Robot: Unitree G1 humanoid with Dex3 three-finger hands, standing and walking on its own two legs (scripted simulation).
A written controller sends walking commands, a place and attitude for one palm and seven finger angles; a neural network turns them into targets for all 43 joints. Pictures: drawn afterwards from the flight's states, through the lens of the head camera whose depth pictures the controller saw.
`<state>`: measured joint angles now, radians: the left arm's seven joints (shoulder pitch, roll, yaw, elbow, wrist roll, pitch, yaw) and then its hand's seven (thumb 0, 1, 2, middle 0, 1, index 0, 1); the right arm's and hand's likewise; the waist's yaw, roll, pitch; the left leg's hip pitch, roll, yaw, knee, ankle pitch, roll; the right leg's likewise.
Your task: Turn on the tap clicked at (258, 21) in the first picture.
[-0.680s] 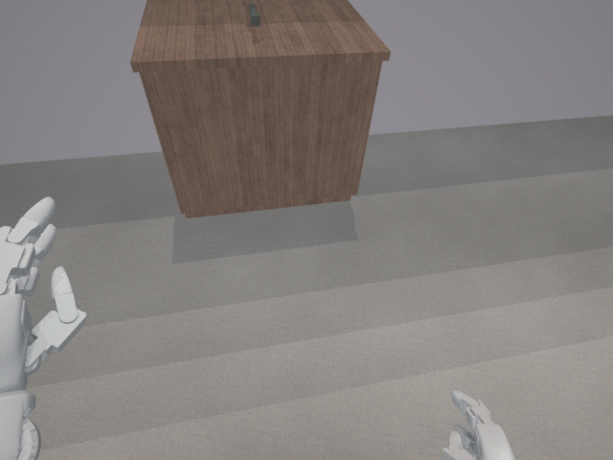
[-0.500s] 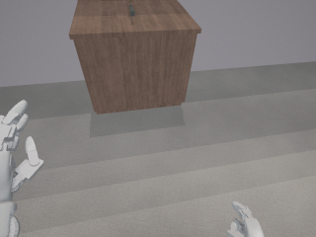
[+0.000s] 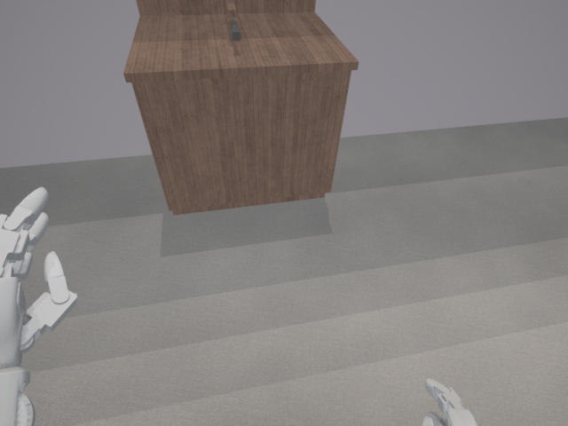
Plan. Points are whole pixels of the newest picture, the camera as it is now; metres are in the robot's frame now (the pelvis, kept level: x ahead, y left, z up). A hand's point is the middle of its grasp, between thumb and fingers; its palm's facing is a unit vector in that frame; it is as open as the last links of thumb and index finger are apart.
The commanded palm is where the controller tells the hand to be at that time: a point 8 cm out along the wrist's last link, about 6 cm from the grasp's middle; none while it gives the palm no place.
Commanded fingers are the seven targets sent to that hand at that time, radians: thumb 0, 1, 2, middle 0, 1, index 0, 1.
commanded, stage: walk to a spot facing it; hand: left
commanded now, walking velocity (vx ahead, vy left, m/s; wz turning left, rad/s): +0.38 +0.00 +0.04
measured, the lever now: (236, 35) +1.33 +0.25 +0.05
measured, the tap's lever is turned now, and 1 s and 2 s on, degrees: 0 0 0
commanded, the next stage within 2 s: turn to face it in 1.38 s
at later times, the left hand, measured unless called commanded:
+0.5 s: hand (93, 227) +0.31 +0.27 +0.15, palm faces +0.45 -0.80 -0.40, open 7.4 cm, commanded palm +0.26 +0.30 +0.18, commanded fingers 0.00 0.90 0.90 -0.20 -0.30 -0.20 -0.30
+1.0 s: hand (192, 139) +0.50 +0.19 +0.16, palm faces +0.41 -0.79 -0.46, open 7.4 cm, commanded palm +0.43 +0.24 +0.18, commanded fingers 0.00 0.90 0.90 -0.20 -0.30 -0.20 -0.30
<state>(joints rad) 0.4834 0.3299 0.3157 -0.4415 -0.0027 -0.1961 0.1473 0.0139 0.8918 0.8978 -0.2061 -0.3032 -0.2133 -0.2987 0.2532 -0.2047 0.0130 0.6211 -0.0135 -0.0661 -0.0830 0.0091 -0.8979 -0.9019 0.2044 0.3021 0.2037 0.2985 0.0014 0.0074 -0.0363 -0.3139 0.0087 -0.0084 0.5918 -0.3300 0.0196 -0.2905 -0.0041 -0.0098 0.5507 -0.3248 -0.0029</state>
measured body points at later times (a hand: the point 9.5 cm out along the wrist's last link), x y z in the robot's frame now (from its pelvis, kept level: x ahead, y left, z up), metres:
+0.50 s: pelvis +0.11 +0.01 -0.02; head +0.14 +0.03 +0.43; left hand +0.28 +0.31 +0.17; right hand +0.27 -0.23 -0.10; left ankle +0.14 +0.12 -0.74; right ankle +0.03 -0.13 -0.72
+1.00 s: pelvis +0.27 -0.05 -0.02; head +0.31 -0.07 +0.43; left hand +0.47 +0.23 +0.19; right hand +0.44 -0.28 -0.14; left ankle +0.18 +0.10 -0.65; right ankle +0.35 -0.12 -0.73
